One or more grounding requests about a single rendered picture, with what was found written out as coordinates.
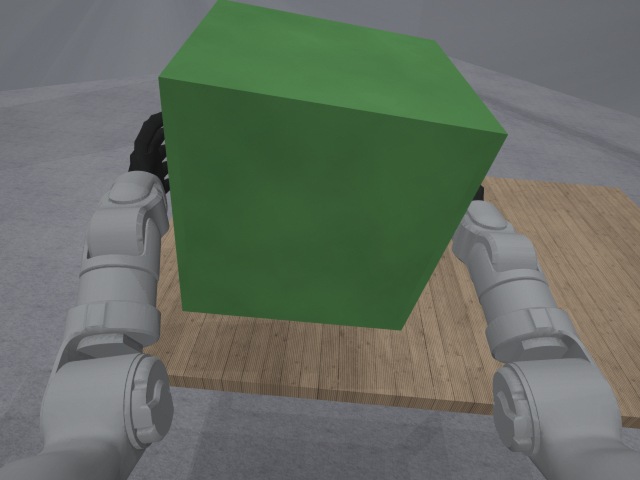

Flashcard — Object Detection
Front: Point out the robot right upper arm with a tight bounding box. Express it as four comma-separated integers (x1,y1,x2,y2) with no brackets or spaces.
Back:
493,358,640,480

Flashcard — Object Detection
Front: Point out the carton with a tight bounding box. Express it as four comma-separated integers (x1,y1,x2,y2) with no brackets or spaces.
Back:
158,0,508,331

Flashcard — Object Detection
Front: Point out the robot right hand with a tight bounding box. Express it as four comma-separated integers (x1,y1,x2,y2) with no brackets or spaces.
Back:
472,185,484,201

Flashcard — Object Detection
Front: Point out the robot right forearm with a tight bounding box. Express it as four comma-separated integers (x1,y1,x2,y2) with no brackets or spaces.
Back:
452,200,622,437

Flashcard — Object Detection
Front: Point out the robot left upper arm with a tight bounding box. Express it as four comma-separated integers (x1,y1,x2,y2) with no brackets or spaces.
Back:
0,353,174,480

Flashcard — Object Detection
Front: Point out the robot left forearm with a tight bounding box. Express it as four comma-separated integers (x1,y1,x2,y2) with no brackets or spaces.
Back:
40,171,169,444

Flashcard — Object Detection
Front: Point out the table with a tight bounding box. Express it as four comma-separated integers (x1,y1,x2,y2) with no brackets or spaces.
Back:
143,177,640,429

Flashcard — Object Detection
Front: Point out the robot left hand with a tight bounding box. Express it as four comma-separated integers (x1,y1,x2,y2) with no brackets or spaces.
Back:
128,112,170,194

